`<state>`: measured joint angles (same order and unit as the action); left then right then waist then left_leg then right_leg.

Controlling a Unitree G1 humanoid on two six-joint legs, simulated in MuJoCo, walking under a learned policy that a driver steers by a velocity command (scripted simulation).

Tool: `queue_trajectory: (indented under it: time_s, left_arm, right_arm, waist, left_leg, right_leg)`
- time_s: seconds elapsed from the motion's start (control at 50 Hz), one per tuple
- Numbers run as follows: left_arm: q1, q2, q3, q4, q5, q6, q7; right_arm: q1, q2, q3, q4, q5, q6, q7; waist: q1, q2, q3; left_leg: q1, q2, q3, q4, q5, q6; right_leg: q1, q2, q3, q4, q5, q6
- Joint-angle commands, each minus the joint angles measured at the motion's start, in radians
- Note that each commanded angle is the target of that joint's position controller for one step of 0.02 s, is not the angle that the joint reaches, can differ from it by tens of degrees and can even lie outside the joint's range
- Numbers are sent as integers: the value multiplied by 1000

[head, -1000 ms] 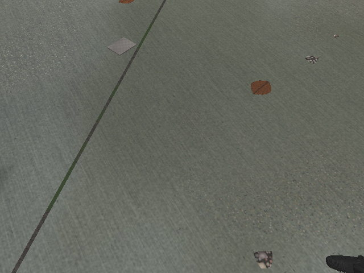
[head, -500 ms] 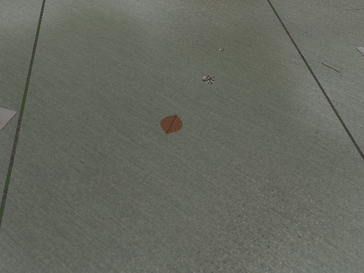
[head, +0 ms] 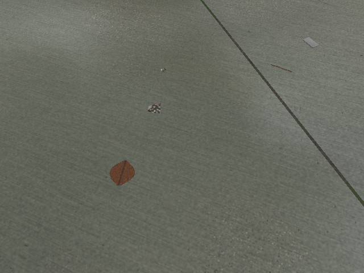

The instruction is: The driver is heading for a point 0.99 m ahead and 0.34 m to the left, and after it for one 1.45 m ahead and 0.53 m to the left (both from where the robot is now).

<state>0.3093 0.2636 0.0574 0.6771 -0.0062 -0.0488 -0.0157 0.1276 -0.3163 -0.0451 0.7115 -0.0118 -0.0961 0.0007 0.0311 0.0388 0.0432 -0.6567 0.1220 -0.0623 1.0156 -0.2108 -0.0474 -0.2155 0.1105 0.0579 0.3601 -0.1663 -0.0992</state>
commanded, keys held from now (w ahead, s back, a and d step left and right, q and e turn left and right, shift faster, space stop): w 0.06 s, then w+q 0.94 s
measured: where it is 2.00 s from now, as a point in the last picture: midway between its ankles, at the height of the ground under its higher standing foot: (107, 146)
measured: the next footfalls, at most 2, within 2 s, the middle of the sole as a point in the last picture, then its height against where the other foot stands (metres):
left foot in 0.28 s outside the picture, level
right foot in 0.78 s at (202, 224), level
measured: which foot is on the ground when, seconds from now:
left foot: up 0.00-0.26, down 0.28-0.80, up 0.82-1.00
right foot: down 0.00-0.28, up 0.30-0.76, down 0.78-1.00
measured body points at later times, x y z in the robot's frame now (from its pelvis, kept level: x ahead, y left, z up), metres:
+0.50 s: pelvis +0.29 +0.08 +0.00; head +0.32 +0.10 +0.45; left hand +0.41 +0.36 -0.10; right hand +0.40 -0.18 -0.11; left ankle +0.30 +0.15 -0.74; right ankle +0.34 -0.08 -0.67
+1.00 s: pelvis +0.56 +0.09 +0.00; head +0.59 +0.09 +0.45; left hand +0.53 +0.38 -0.10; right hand +0.81 -0.11 -0.10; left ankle +0.52 +0.23 -0.66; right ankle +0.60 -0.01 -0.74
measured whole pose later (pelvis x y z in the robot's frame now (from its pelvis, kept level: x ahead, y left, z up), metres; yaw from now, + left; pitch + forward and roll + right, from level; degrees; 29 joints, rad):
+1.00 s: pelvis +0.56 +0.09 +0.00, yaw +26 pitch +1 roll -2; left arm 0.27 0.26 0.06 0.75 0.01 -0.10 0.00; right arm 0.25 -0.33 -0.07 0.67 0.02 -0.01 0.00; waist 0.03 0.06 0.02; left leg -0.61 0.06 -0.06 1.12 -0.30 -0.01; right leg -0.18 0.04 -0.06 0.35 -0.19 -0.03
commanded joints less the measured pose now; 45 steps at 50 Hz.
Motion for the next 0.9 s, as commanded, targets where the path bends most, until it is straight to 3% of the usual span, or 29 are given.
queue_trajectory:
  time_s: [0.02, 0.06, 0.1, 0.18, 0.22, 0.24, 0.26, 0.28, 0.3, 0.32, 0.34, 0.36, 0.38, 0.4, 0.42, 0.48, 0.52, 0.6, 0.66, 0.7, 0.74, 0.76, 0.78, 0.8, 0.82, 0.84, 0.86, 0.88, 0.9]
  left_arm:
    - [-32, 150, 37, -52, -1, -22, 19]
    - [-1, 158, 36, -32, -5, -21, 21]
    - [27, 172, 37, -9, -6, -25, 18]
    - [74, 179, 40, 40, -4, -19, 17]
    - [67, 188, 45, 53, -4, -12, 22]
    - [48, 196, 47, 51, -2, -8, 24]
    - [26, 200, 46, 47, 2, -2, 27]
    - [19, 184, 38, 36, 9, 3, 34]
    - [85, 133, 19, 1, 25, -6, 37]
    - [151, 74, -3, 4, 30, -27, 26]
    - [64, 149, 8, -7, 3, -47, 13]
    - [-38, 169, 12, -37, -18, -62, 6]
    - [-92, 160, 9, -51, -6, -73, 8]
    - [-103, 157, 14, -56, 13, -75, 12]
    - [-87, 150, 16, -60, 22, -71, 14]
    - [-70, 122, 10, -58, 28, -50, 22]
    - [-137, 103, 2, -75, 28, -43, 28]
    - [-283, 73, -10, -100, 19, -55, 18]
    - [-355, 89, -5, -116, 5, -68, 5]
    - [-360, 111, 6, -117, 1, -77, -2]
    - [-299, 135, 20, -101, -3, -85, -1]
    - [-212, 157, 34, -79, 1, -89, 5]
    - [-74, 199, 49, -64, 18, -92, 13]
    - [44, 272, 68, -47, 33, -80, 21]
    - [73, 244, 66, -24, 8, -69, 11]
    - [20, 160, 45, -39, 0, -65, 14]
    - [-23, 128, 35, -42, 5, -57, 17]
    - [-59, 116, 29, -35, 11, -53, 17]
    - [-78, 98, 22, -27, 16, -54, 17]
  right_arm:
    - [-15, -40, -5, -48, -3, 0, 2]
    - [-88, -27, 3, -59, 5, -4, 10]
    - [-131, -31, 5, -65, 20, -7, 21]
    - [-186, -53, 0, -96, 28, -12, 44]
    - [-159, -60, -3, -98, 29, -11, 55]
    - [-113, -74, -9, -89, 28, -10, 56]
    - [-20, -96, -24, -65, 26, -9, 53]
    - [117, -136, -45, -29, 22, -6, 48]
    - [242, -223, -66, -24, 12, -5, 43]
    - [291, -224, -69, -3, 30, -2, 51]
    - [285, -146, -49, -10, 43, 2, 47]
    - [221, -128, -44, -26, 36, 9, 39]
    - [175, -126, -43, -41, 25, 15, 34]
    - [145, -111, -37, -52, 17, 17, 31]
    - [128, -100, -32, -62, 10, 17, 27]
    - [125, -105, -35, -62, 20, 16, 15]
    - [148, -130, -44, -51, 25, 19, 2]
    - [208, -140, -50, -24, 36, 36, -15]
    - [256, -138, -51, -6, 43, 49, -20]
    - [260, -133, -52, -4, 42, 58, -24]
    - [236, -132, -56, -11, 39, 65, -26]
    - [218, -112, -49, -20, 36, 66, -23]
    - [203, -63, -31, -40, 26, 61, -17]
    - [305, 0, -12, -60, 32, 53, -18]
    - [358, -46, -11, -70, 47, 46, -18]
    - [294, -125, -32, -56, 51, 50, -17]
    - [210, -138, -38, -68, 39, 56, -15]
    - [165, -123, -40, -82, 29, 57, -13]
    - [150, -110, -44, -90, 28, 59, -8]
  waist:
    - [-15, -97, -59]
    - [20, -105, -43]
    - [45, -115, -22]
    - [62, -110, 20]
    - [40, -115, 10]
    - [13, -122, -20]
    - [-40, -116, -86]
    - [-103, -86, -180]
    - [-106, 65, -321]
    - [-83, 256, -393]
    - [-125, 154, -333]
    - [-127, 79, -197]
    - [-108, -6, -125]
    - [-76, -34, -85]
    - [-46, -6, -86]
    - [-22, 27, -76]
    - [-38, 22, -53]
    - [-93, 39, -47]
    - [-114, 46, -45]
    - [-103, 60, -47]
    - [-61, 91, -57]
    - [-12, 86, -103]
    - [55, 34, -228]
    - [42, -185, -364]
    - [26, -355, -375]
    - [44, -221, -232]
    - [47, -137, -130]
    - [29, -106, -68]
    - [9, -121, -38]
  left_leg:
    - [33, -9, 27, -179, 191, -19]
    - [81, -36, 36, -323, 313, -12]
    - [90, -46, 40, -395, 366, 2]
    - [-18, -49, 27, -464, 255, 70]
    - [4, -65, 38, -480, 162, 107]
    - [80, -94, 61, -485, 120, 127]
    - [222, -137, 97, -503, 125, 152]
    - [437, -143, 83, -499, 176, 184]
    - [794, 59, -253, -488, 193, 303]
    - [1012, 202, -685, -642, -13, 424]
    - [1003, 190, -696, -702, -188, 383]
    - [871, 161, -571, -723, -162, 349]
    - [744, 127, -485, -737, -72, 334]
    - [645, 95, -425, -756, 34, 326]
    - [589, 68, -391, -774, 110, 325]
    - [494, 33, -307, -799, 238, 337]
    - [449, 9, -262, -806, 271, 325]
    - [404, -44, -225, -776, 217, 267]
    - [458, -23, -292, -727, 172, 255]
    - [522, -4, -354, -678, 154, 243]
    - [540, 3, -391, -614, 202, 225]
    - [517, -35, -369, -532, 256, 199]
    - [421, -82, -308, -315, 210, 166]
    - [109, -227, -157, 2, -144, 94]
    - [-84, -189, -121, 187, -394, 77]
    - [-138, -130, -131, 263, -305, 64]
    - [-126, -99, -92, 264, -222, 57]
    - [-109, -74, -80, 229, -166, 53]
    - [-82, -47, -77, 197, -129, 52]
  right_leg:
    - [-5, -220, 142, -143, 301, -154]
    - [-14, -208, 122, -143, 211, -128]
    - [22, -241, 131, -154, 135, -125]
    - [215, -332, 151, -107, 193, -113]
    - [278, -350, 129, -63, 318, -89]
    - [286, -339, 102, -11, 475, -72]
    - [276, -308, 58, 103, 659, -51]
    - [205, -258, 3, 293, 721, -19]
    - [-99, -165, -49, 637, 415, 46]
    - [-410, -14, -8, 891, -364, 101]
    - [-530, -68, 85, 966, -363, 89]
    - [-575, -109, 67, 945, -272, 81]
    - [-560, -143, 49, 885, -209, 78]
    - [-514, -169, 47, 810, -164, 84]
    - [-460, -182, 48, 765, -138, 93]
    - [-425, -182, 20, 651, -116, 137]
    - [-426, -170, 8, 527, -12, 163]
    - [-322, -117, 3, 264, 219, 177]
    - [-288, -91, 21, 172, 232, 166]
    - [-264, -86, 41, 118, 177, 148]
    - [-173, -88, 35, 82, 110, 113]
    - [-33, -100, 23, 37, 124, 80]
    - [215, -223, 121, 75, 101, 17]
    - [567, -441, 470, 58, -24, -115]
    - [598, -550, 755, -18, -237, -183]
    - [476, -508, 647, -47, -321, -146]
    - [348, -455, 483, -62, -242, -105]
    - [245, -412, 384, -92, -139, -88]
    - [179, -381, 307, -117, -53, -79]
Keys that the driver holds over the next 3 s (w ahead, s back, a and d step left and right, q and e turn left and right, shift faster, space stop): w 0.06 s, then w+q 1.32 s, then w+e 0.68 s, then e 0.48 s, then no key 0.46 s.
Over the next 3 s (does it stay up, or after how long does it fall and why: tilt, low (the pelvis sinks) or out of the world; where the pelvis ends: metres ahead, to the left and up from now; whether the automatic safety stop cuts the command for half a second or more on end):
stays up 1.23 0.50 -0.01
